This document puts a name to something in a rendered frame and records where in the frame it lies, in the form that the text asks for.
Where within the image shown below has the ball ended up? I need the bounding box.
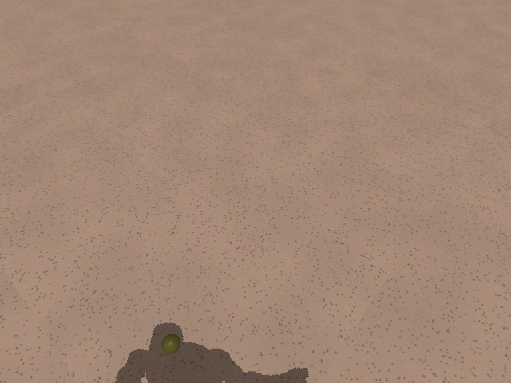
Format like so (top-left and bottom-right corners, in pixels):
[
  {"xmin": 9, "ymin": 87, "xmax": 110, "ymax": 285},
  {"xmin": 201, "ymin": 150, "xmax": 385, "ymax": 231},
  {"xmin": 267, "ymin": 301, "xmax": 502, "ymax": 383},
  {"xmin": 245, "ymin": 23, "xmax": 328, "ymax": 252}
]
[{"xmin": 161, "ymin": 334, "xmax": 180, "ymax": 354}]

